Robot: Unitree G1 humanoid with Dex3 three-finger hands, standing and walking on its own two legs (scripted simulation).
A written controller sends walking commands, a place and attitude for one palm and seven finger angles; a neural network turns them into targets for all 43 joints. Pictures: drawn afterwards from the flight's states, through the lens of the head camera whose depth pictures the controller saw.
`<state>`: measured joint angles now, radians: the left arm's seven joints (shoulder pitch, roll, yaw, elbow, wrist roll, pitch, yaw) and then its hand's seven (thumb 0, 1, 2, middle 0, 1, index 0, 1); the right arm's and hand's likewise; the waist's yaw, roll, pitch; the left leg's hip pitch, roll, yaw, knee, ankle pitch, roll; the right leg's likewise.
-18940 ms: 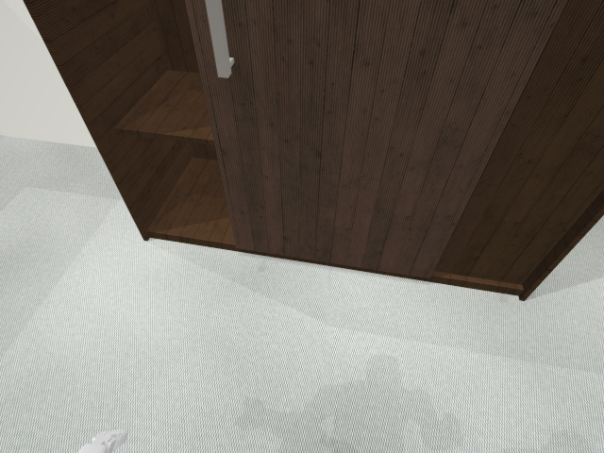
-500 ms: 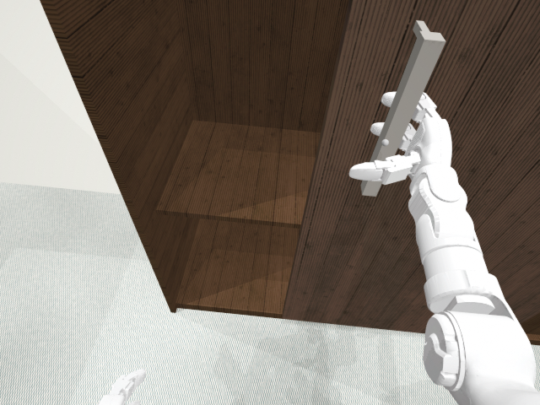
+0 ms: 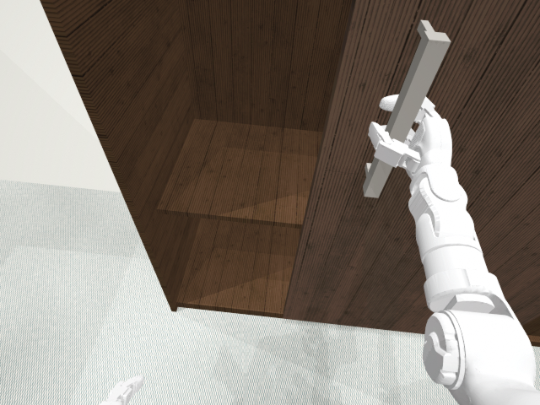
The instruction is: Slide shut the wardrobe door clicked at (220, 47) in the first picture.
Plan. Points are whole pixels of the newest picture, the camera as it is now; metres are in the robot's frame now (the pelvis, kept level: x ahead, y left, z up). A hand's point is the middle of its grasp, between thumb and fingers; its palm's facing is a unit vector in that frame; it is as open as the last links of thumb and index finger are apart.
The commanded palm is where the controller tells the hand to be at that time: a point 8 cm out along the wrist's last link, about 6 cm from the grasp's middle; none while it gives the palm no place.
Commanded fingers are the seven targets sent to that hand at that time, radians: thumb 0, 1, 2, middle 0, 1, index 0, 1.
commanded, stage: grip the handle and tug to test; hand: right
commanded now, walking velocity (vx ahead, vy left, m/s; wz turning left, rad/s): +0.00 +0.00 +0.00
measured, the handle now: (394, 121) +0.50 -0.12 +0.19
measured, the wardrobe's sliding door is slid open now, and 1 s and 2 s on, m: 0.40 0.41 0.38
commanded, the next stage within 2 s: tug the door sideways, standing still in 0.80 s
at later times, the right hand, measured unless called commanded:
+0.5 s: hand (382, 143) +0.45 -0.10 +0.18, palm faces -0.01 +1.00 +0.01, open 5.8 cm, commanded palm +0.41 -0.16 +0.18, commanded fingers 0.00 -0.90 -0.90 0.45 1.40 0.45 1.40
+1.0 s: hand (383, 145) +0.45 -0.10 +0.18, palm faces -0.01 +1.00 +0.01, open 6.0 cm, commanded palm +0.43 -0.13 +0.18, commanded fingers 0.00 -0.90 -0.90 0.45 1.40 0.45 1.40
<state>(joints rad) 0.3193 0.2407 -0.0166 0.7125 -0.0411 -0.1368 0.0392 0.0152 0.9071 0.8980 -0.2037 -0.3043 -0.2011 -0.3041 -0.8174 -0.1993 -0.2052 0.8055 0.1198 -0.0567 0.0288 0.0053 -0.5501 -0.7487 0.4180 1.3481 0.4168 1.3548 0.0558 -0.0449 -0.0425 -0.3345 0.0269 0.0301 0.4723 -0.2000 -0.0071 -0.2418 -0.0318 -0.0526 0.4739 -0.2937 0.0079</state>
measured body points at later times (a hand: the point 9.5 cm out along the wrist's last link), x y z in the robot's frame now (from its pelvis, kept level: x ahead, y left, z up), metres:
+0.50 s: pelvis +0.00 +0.00 +0.00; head +0.02 +0.02 +0.45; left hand +0.10 +0.25 -0.11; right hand +0.45 -0.15 +0.18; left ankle +0.02 +0.13 -0.74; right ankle -0.03 -0.12 -0.74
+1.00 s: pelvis +0.05 +0.00 +0.00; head +0.06 +0.02 +0.45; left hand +0.18 +0.24 -0.10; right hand +0.44 -0.15 +0.19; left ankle +0.02 +0.13 -0.74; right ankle -0.03 -0.12 -0.73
